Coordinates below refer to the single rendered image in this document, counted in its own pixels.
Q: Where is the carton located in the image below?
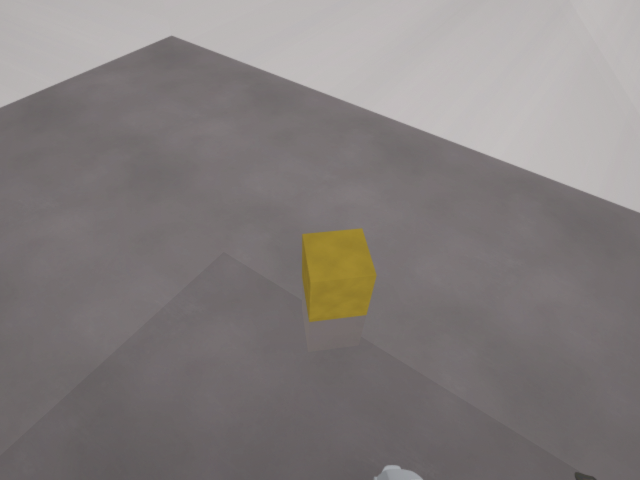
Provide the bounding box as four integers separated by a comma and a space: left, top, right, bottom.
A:
302, 228, 377, 322

